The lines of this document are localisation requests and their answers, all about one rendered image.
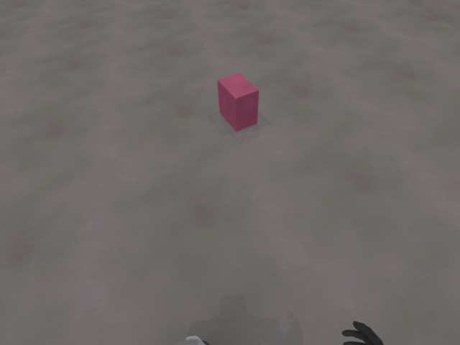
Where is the robot right hand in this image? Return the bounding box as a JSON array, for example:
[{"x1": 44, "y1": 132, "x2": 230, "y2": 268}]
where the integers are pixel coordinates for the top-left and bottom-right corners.
[{"x1": 342, "y1": 321, "x2": 384, "y2": 345}]

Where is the left robot shin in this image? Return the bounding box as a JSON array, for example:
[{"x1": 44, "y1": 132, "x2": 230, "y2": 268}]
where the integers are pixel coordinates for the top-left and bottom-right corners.
[{"x1": 186, "y1": 336, "x2": 203, "y2": 343}]

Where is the carton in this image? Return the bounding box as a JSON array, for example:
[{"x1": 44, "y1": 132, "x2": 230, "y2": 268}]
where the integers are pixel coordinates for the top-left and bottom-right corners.
[{"x1": 217, "y1": 73, "x2": 259, "y2": 132}]

